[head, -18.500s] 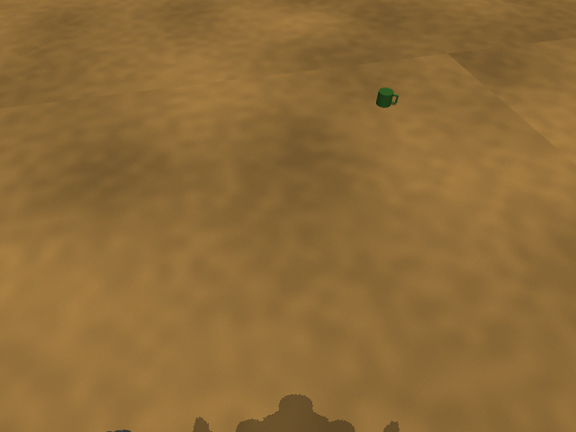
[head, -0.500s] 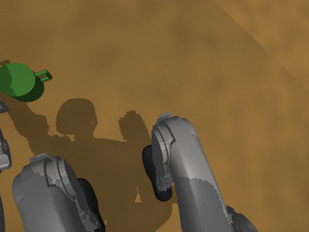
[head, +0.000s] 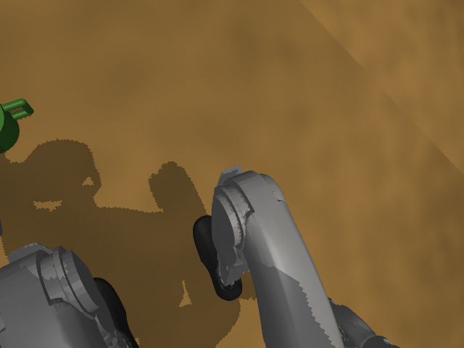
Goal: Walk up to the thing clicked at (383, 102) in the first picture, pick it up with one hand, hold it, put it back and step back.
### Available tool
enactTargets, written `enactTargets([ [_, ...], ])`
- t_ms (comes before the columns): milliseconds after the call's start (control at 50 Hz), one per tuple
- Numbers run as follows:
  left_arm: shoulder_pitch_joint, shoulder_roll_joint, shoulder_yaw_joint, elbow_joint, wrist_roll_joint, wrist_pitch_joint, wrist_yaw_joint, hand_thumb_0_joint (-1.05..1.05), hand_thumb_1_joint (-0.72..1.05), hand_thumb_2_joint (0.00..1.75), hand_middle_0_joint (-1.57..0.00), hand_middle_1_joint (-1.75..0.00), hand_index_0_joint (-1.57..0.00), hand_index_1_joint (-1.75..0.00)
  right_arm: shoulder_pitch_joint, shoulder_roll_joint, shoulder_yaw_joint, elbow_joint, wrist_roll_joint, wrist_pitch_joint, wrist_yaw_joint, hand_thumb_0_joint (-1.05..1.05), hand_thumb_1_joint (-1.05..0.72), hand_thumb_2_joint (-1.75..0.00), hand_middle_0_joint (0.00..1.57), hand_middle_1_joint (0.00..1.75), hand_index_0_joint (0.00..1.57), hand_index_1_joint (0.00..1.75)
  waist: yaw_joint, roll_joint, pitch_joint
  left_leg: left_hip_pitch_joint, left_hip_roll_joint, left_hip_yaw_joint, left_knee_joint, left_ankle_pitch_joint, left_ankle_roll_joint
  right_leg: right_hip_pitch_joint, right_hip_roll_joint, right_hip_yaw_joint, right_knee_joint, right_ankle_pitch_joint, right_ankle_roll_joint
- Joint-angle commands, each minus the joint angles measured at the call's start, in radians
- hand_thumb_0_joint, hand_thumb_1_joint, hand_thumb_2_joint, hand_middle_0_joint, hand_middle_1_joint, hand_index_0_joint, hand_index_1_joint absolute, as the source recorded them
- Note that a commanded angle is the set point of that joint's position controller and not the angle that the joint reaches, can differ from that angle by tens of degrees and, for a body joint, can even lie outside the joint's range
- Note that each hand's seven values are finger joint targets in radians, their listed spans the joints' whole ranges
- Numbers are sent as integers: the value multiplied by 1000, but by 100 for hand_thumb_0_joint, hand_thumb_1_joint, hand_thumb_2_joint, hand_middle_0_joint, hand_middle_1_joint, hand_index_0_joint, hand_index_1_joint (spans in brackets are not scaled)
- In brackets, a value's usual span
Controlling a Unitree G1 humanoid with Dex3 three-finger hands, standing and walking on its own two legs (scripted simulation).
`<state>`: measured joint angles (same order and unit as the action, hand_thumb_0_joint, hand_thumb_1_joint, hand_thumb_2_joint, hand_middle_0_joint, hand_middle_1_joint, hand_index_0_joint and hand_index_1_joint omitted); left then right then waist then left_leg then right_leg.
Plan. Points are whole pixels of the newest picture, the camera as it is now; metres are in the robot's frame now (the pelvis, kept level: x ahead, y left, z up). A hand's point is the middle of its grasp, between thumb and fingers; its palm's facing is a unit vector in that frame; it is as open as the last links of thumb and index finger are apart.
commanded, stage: rest palm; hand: left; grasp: from above
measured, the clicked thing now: out of the picture +0.52 +0.23 -0.27
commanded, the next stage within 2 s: close in 0.74 s
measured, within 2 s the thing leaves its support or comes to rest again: neither
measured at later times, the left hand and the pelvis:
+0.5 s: hand out of the picture +0.51 +0.25 -0.23, palm faces -0.42 -0.11 -0.90, open 14.1 cm; pelvis +0.00 +0.00 +0.00, yaw -2 degrees
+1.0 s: hand out of the picture +0.51 +0.25 -0.24, palm faces -0.44 -0.11 -0.89, open 13.6 cm; pelvis +0.00 +0.00 +0.00, yaw -3 degrees
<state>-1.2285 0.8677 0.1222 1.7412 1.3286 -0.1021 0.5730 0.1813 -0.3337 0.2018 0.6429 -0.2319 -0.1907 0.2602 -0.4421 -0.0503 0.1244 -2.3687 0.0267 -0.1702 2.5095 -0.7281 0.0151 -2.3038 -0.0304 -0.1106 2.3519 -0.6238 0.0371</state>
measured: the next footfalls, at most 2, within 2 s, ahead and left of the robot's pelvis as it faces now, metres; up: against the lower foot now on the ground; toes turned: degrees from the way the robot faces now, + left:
none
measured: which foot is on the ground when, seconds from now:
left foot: down 0.00-1.00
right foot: down 0.00-1.00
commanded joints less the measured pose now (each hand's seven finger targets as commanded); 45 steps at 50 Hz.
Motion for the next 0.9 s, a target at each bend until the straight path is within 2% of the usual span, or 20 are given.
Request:
enactTargets([
  [0, -284, 287, 64, -157, -41, 15, 16, 0, -56, 101, -6, -102, -5, -103, 270, -322, -90, 15, 12, 10, 0, 0, -90, -90, 20, 30, 20, 30, -24, 433, -747, 494, -14, 88, -247, 288, 13, 480, 48, -92, -204, 282, -52],
  [140, -275, 254, 4, -158, -68, -44, -53, 0, -56, 101, -6, -102, -5, -103, 289, -313, -55, 34, 4, 11, -6, 0, -90, -90, 20, 30, 20, 30, -68, 372, -672, 407, -13, 76, -214, 221, 25, 481, 55, -106, -219, 231, -46],
  [160, -266, 272, 0, -169, -68, -55, -55, 0, -56, 101, -6, -102, -5, -103, 284, -315, -54, 39, 4, 11, -9, 0, -90, -90, 20, 30, 20, 30, -55, 375, -681, 396, -10, 78, -213, 207, 26, 503, 61, -101, -226, 221, -45],
  [200, -271, 267, -10, -181, -58, -73, -58, 0, -56, 102, -6, -102, -5, -103, 298, -318, -48, 43, 2, 11, -11, 0, -90, -90, 20, 30, 20, 30, -61, 380, -675, 413, -12, 74, -216, 219, 21, 500, 61, -109, -228, 227, -47],
  [240, -250, 271, -21, -191, -54, -86, -49, 0, -57, 102, -6, -101, -5, -103, 291, -317, -48, 47, 4, 13, -12, 0, -90, -91, 20, 30, 20, 30, -42, 426, -691, 458, -6, 65, -233, 235, 9, 488, 67, -118, -217, 231, -56],
  [300, -258, 249, -49, -167, -25, -92, -26, 0, -54, 101, -7, -102, -6, -103, 280, -311, -38, 45, -3, 8, -9, 0, -90, -90, 20, 30, 20, 30, -58, 464, -676, 515, -2, 55, -234, 250, -2, 439, 70, -134, -202, 250, -58],
  [320, -263, 250, -47, -166, -21, -90, -18, 0, -54, 101, -7, -101, -6, -102, 281, -326, -41, 41, -6, 5, -7, 0, -90, -90, 20, 30, 20, 30, -67, 480, -652, 528, -1, 52, -241, 255, -6, 412, 68, -141, -199, 249, -59],
  [340, -258, 257, -43, -149, -15, -86, -4, 0, -53, 103, -7, -102, -6, -103, 268, -318, -37, 43, -6, 2, -8, 0, -90, -90, 20, 30, 20, 30, -53, 480, -643, 520, 0, 50, -244, 240, -6, 403, 72, -141, -201, 239, -60],
  [360, -268, 250, -47, -149, -11, -82, 5, 0, -53, 105, -8, -103, -6, -104, 261, -328, -42, 37, -8, -2, -6, 0, -90, -90, 20, 30, 20, 30, -68, 487, -612, 518, 0, 49, -243, 237, -5, 384, 71, -142, -198, 241, -59],
  [400, -275, 277, -20, -153, 3, -76, 31, 0, -55, 107, -8, -101, -6, -103, 259, -334, -43, 40, -7, -6, -6, 0, -90, -91, 20, 30, 20, 30, -55, 510, -627, 545, 4, 41, -257, 268, -13, 387, 69, -143, -193, 263, -63],
  [460, -254, 230, -36, -75, 13, -57, 55, 0, -53, 105, -8, -102, -6, -103, 238, -329, -30, 22, -16, -22, 8, 0, -90, -90, 20, 30, 20, 30, -79, 482, -563, 522, 5, 36, -249, 271, -13, 358, 69, -150, -184, 271, -57],
  [520, -284, 239, -36, -64, 3, -38, 67, 0, -53, 104, -8, -103, -6, -104, 235, -353, -39, 19, -14, -36, 12, 0, -90, -91, 20, 30, 20, 30, -92, 477, -535, 481, 0, 43, -255, 220, -4, 360, 70, -142, -200, 239, -55],
  [540, -286, 270, -13, -68, 2, -33, 71, 0, -53, 104, -8, -103, -7, -104, 246, -352, -34, 19, -19, -37, 14, 0, -90, -91, 20, 30, 20, 30, -92, 469, -559, 489, 2, 42, -260, 232, -3, 391, 73, -144, -207, 247, -55],
  [580, -285, 275, -7, -64, -2, -24, 70, 0, -54, 103, -7, -102, -6, -103, 235, -349, -29, 15, -14, -40, 15, 0, -90, -91, 20, 30, 20, 30, -86, 464, -576, 496, 5, 38, -258, 231, -4, 387, 69, -143, -204, 245, -54],
  [640, -280, 247, -30, -54, -17, -20, 58, 0, -51, 100, -7, -105, -7, -105, 231, -354, -20, 4, -21, -55, 22, 0, -91, -91, 20, 30, 20, 30, -111, 462, -549, 489, 5, 34, -252, 208, -2, 387, 66, -149, -202, 230, -49],
  [700, -299, 303, -12, -78, -31, -21, 57, 0, -52, 102, -8, -106, -7, -106, 238, -358, -17, 6, -15, -49, 15, 0, -91, -91, 20, 30, 20, 30, -100, 450, -590, 465, 5, 42, -259, 192, 4, 451, 71, -140, -222, 222, -49],
  [780, -286, 268, -42, -99, -46, -29, 45, 0, -51, 103, -8, -108, -7, -108, 231, -348, -5, 6, -18, -60, 20, 0, -91, -91, 20, 30, 20, 30, -109, 474, -596, 510, 10, 30, -243, 219, -3, 438, 70, -147, -208, 248, -47],
  [820, -311, 297, -32, -138, -48, -35, 51, 0, -50, 108, -9, -110, -8, -111, 238, -352, -2, 11, -16, -57, 19, 0, -91, -91, 20, 30, 20, 30, -100, 497, -642, 522, 12, 30, -242, 249, -5, 469, 75, -147, -207, 273, -50],
  [840, -291, 279, -51, -104, -51, -33, 49, 0, -45, 102, -11, -109, -11, -109, 227, -349, 2, 10, -15, -57, 19, 0, -90, -91, 20, 30, 20, 30, -101, 478, -623, 506, 10, 32, -239, 233, -4, 467, 76, -145, -208, 265, -50],
  [880, -304, 305, -39, -137, -44, -35, 53, 0, -41, 101, -14, -107, -15, -107, 245, -354, 0, 16, -16, -53, 20, 0, -90, -90, 20, 30, 20, 30, -102, 487, -632, 504, 9, 41, -238, 253, -2, 496, 78, -141, -217, 284, -48],
])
